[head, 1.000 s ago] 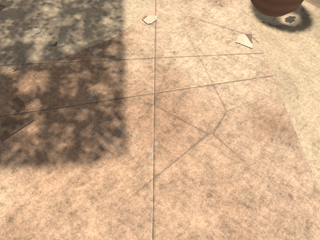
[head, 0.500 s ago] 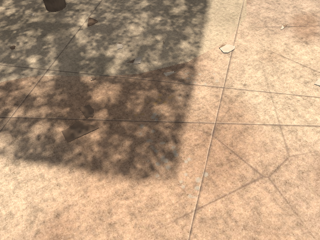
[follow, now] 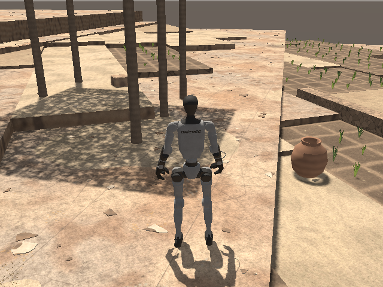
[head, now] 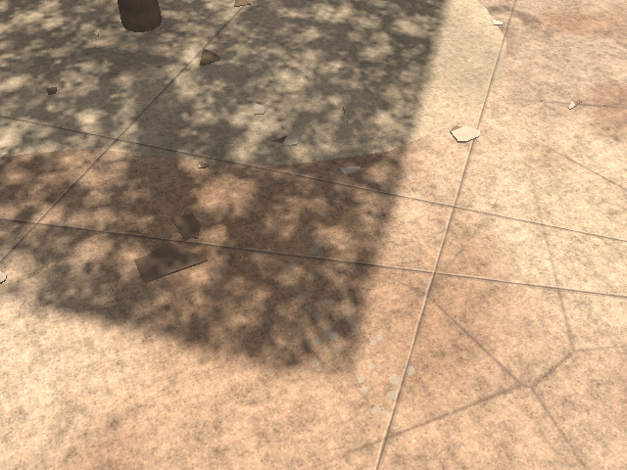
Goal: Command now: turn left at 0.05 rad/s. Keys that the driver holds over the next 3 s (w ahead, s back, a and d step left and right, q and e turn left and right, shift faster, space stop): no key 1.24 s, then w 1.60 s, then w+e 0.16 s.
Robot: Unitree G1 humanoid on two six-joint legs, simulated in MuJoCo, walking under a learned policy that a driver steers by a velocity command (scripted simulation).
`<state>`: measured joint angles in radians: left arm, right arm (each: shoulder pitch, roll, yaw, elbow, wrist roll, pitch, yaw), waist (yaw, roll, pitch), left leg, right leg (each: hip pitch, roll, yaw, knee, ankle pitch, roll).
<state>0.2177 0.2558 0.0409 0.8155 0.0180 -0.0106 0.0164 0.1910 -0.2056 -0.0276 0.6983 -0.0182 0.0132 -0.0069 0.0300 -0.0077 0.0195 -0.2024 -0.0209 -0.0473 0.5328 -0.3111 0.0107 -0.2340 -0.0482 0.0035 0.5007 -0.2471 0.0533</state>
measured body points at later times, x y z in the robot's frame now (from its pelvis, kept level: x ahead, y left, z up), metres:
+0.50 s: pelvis +0.01 +0.00 +0.00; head +0.01 +0.00 +0.45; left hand +0.06 +0.26 -0.14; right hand +0.09 -0.25 -0.13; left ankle -0.02 +0.11 -0.74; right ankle +0.01 -0.15 -0.74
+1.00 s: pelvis +0.00 -0.01 +0.00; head +0.01 +0.00 +0.45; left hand +0.02 +0.24 -0.15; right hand +0.03 -0.25 -0.15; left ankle -0.02 +0.11 -0.74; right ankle +0.01 -0.15 -0.74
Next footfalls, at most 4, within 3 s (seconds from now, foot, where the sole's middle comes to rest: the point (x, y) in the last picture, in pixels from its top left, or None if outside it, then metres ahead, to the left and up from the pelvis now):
1.94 left None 0.44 0.09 -0.77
2.46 right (398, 376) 0.75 -0.16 -0.77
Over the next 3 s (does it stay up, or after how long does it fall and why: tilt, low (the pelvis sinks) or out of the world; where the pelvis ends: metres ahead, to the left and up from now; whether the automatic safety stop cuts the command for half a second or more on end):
stays up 0.87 -0.04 0.00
